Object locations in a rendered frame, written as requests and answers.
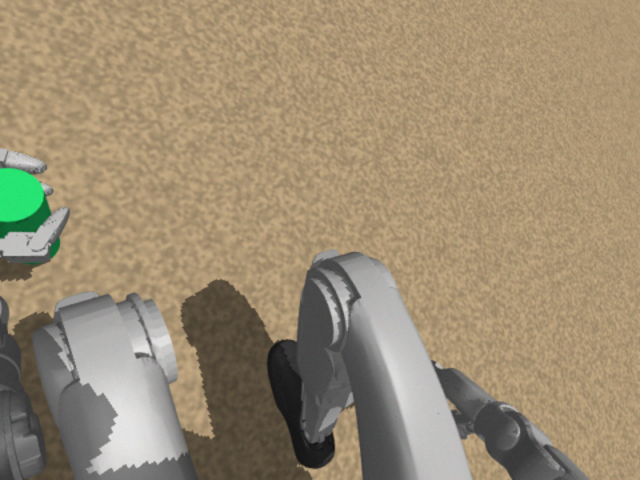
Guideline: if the left robot arm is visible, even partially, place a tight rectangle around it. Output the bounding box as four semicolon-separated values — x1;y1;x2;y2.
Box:
0;296;47;480

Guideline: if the can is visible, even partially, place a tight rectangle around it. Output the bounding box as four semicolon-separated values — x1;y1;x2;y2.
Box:
0;168;60;264

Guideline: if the right robot hand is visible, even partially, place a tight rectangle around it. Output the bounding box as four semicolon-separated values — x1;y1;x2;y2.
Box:
431;360;497;439

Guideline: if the left robot hand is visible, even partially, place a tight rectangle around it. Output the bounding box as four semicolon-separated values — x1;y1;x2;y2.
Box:
0;148;70;263

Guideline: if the right robot foot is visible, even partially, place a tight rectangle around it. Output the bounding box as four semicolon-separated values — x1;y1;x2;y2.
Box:
267;340;335;469

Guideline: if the right robot arm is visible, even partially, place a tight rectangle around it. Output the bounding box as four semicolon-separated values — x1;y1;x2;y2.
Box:
473;401;590;480

